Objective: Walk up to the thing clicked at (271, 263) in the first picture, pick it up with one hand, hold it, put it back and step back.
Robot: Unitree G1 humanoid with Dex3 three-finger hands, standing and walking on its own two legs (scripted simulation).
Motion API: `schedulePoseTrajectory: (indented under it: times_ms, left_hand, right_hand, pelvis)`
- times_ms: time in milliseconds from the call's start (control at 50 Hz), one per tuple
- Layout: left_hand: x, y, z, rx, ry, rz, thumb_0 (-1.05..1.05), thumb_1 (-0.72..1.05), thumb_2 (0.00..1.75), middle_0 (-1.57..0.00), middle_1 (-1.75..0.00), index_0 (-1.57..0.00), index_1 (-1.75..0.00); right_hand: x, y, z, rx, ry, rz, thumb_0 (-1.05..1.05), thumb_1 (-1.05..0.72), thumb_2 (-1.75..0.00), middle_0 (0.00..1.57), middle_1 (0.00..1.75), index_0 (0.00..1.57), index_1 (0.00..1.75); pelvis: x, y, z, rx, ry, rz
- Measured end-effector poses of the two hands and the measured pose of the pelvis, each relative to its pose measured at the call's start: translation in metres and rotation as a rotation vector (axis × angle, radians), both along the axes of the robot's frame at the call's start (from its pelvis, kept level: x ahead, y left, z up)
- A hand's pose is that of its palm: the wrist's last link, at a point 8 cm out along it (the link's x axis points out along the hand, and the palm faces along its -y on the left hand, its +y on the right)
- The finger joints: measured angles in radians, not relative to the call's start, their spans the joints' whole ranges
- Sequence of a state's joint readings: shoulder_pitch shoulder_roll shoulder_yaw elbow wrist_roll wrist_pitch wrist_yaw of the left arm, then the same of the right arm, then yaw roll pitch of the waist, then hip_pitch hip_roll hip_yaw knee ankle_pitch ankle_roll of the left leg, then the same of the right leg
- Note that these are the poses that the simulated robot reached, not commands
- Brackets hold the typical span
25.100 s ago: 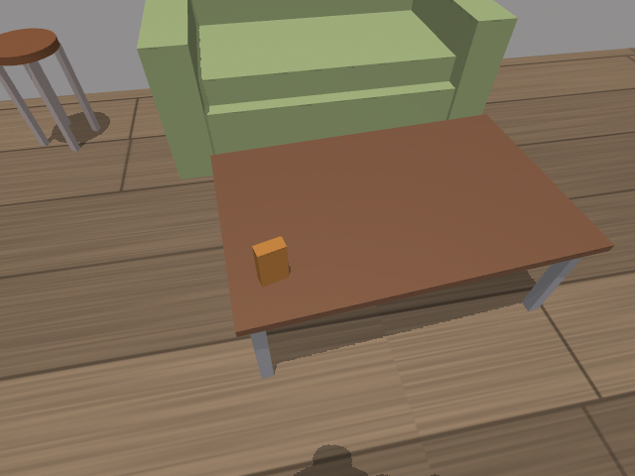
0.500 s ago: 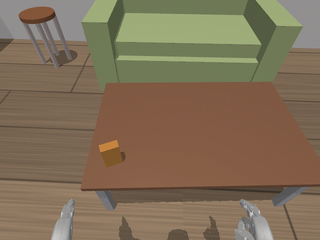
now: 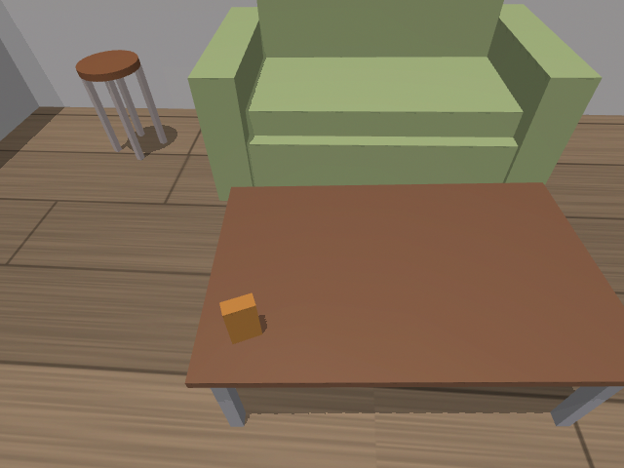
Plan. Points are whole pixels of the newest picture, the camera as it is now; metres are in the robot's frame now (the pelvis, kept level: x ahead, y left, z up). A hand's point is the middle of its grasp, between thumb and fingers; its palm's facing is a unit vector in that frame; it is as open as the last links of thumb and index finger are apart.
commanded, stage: home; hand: left
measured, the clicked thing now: (242, 319) +0.52 +0.18 -0.31
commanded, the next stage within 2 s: stand in 1.00 s
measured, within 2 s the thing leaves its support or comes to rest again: neither
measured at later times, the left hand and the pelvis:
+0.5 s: hand out of the picture +0.03 +0.25 -0.15, palm faces -0.04 -0.93 -0.37, open 17.5 cm; pelvis -0.01 +0.00 +0.01, yaw +0 degrees
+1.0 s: hand out of the picture +0.07 +0.24 -0.15, palm faces -0.03 -0.93 -0.37, open 17.6 cm; pelvis +0.00 -0.01 +0.01, yaw +0 degrees
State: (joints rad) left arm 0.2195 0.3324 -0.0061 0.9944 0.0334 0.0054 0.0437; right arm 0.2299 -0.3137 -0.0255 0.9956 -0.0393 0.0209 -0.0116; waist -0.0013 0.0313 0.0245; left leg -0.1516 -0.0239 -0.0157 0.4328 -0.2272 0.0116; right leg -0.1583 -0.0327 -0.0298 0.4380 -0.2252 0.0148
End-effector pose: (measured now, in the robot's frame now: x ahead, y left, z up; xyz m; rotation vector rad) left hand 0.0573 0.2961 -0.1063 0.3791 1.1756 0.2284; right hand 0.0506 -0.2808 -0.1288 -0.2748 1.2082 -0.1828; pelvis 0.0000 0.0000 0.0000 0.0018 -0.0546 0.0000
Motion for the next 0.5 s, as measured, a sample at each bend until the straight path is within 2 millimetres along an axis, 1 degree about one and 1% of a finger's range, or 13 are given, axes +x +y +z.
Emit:
schedulePoseTrajectory:
  times_ms: [180,320,420,500]
  left_hand:
    - [-0.019,0.0,-0.004,-0.02,0.055,0.023,0.0,-0.58,0.03,-0.05,-0.04,-0.06,-0.05]
    - [-0.03,0.0,-0.008,-0.031,0.093,0.031,0.0,-0.57,0.04,-0.06,-0.04,-0.06,-0.05]
    - [-0.035,0.001,-0.008,-0.032,0.117,0.036,0.0,-0.56,0.04,-0.06,-0.05,-0.06,-0.05]
    - [-0.034,0.001,-0.008,-0.03,0.126,0.039,0.0,-0.56,0.04,-0.06,-0.04,-0.06,-0.05]
  right_hand:
    - [0.004,0.006,0.003,0.009,0.0,0.012,0.0,-0.9,-0.9,0.21,0.3,0.21,0.3]
    - [0.002,0.004,0.004,0.0,0.012,0.01,0.0,-0.9,-0.9,0.21,0.3,0.21,0.3]
    - [-0.002,0.0,0.004,-0.007,0.033,0.004,0.0,-0.9,-0.9,0.21,0.3,0.21,0.3]
    - [-0.004,-0.002,0.003,-0.01,0.046,0.001,0.0,-0.9,-0.9,0.21,0.3,0.21,0.3]
  pelvis:
    - [-0.006,0.003,0.004,0.0,-0.013,0.001]
    - [-0.01,0.005,0.005,-0.001,-0.004,0.0]
    - [-0.009,0.005,0.005,-0.001,0.0,-0.001]
    - [-0.008,0.004,0.005,0.001,0.001,-0.001]
